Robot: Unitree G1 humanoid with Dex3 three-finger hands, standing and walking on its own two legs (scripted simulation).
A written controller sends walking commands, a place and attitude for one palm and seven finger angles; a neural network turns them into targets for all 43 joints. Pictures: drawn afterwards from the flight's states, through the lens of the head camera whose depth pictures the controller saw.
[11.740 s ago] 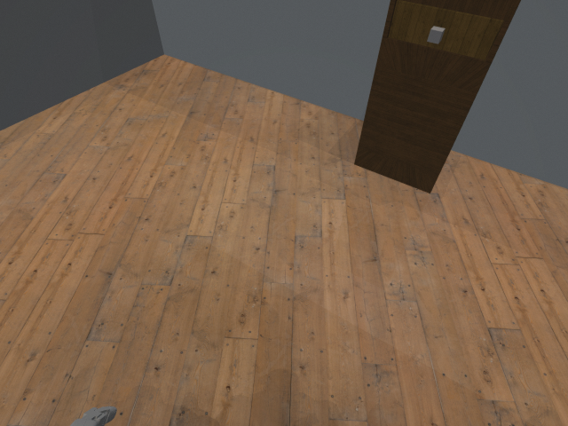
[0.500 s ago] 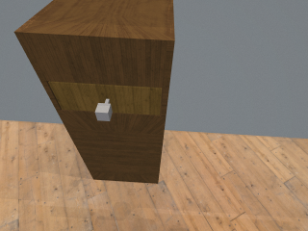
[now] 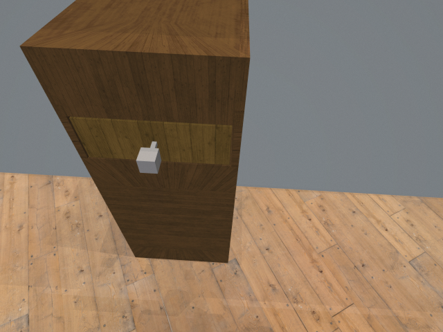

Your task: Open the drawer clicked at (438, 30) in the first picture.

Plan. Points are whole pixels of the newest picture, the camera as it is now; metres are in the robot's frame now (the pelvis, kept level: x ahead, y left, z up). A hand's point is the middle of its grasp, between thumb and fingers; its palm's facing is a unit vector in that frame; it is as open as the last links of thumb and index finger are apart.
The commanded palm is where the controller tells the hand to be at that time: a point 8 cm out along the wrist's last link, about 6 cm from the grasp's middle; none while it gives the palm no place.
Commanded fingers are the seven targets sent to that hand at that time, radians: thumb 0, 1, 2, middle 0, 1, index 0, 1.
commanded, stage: look again from close up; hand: left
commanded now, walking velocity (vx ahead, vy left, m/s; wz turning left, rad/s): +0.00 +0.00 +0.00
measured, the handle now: (151, 154) +0.50 +0.21 -0.01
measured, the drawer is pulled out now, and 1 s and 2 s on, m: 0.00 0.00 0.00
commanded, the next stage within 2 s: raise the hand with hooked fingers in 0.30 s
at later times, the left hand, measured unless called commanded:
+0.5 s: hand out of the picture +0.05 +0.19 -0.14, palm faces -0.03 -0.92 -0.38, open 7.2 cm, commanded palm +0.10 +0.20 -0.06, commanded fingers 0.00 0.76 0.84 -0.21 -0.39 -0.21 -0.39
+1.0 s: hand (101, 325) +0.14 +0.21 -0.03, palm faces +0.06 -0.05 -1.00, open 9.6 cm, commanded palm +0.14 +0.20 +0.02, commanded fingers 0.00 0.18 0.59 -0.25 -0.76 -0.25 -0.76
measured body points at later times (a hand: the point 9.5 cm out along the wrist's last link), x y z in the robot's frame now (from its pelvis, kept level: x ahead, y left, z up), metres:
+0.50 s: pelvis -0.01 -0.01 +0.00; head +0.00 -0.02 +0.45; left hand +0.05 +0.24 -0.11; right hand +0.02 -0.24 -0.15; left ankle -0.04 +0.10 -0.74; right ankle -0.02 -0.11 -0.74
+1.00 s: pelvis -0.05 -0.04 -0.04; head -0.02 -0.07 +0.41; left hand +0.13 +0.21 +0.02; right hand +0.22 -0.24 -0.11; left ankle -0.04 +0.10 -0.74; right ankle -0.02 -0.11 -0.74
